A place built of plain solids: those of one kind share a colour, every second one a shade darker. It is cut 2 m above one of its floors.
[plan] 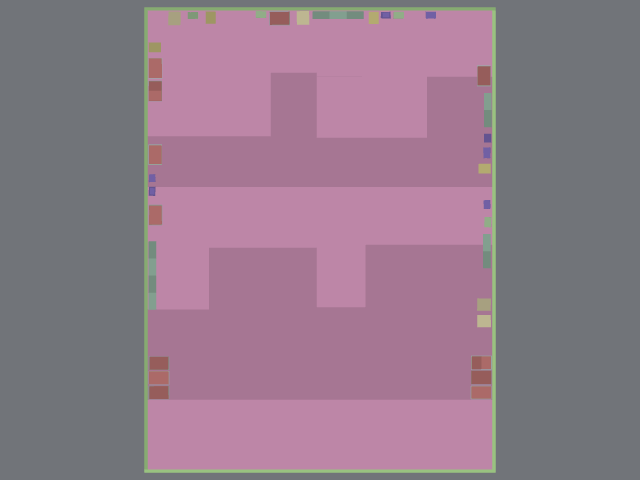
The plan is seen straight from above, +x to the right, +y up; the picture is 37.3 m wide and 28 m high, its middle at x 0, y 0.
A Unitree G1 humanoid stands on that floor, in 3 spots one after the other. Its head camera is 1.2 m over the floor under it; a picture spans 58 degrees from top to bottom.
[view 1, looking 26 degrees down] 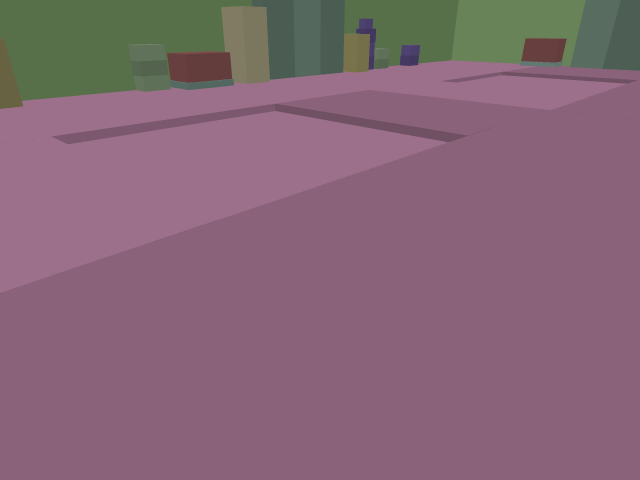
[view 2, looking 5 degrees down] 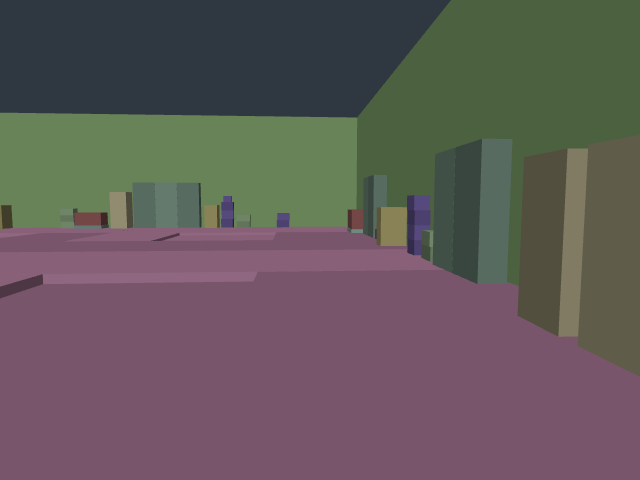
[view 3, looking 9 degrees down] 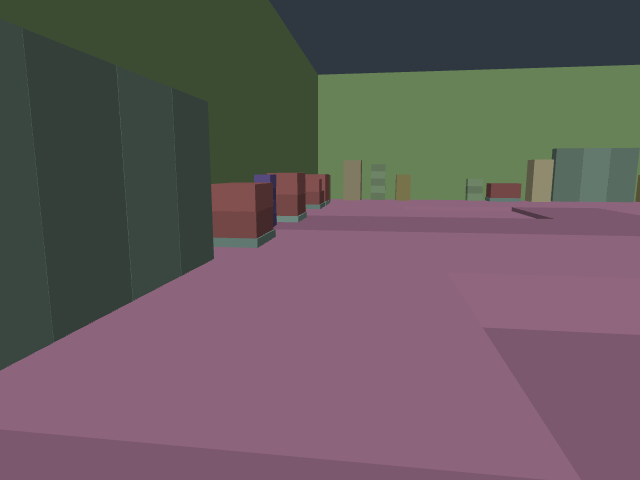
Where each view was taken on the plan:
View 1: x -8.08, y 3.61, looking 44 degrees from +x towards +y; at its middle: floor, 2.74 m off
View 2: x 6.78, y -7.74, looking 86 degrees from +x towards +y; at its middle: floor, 13.76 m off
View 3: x -7.28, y -5.70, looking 98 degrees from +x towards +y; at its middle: floor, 7.68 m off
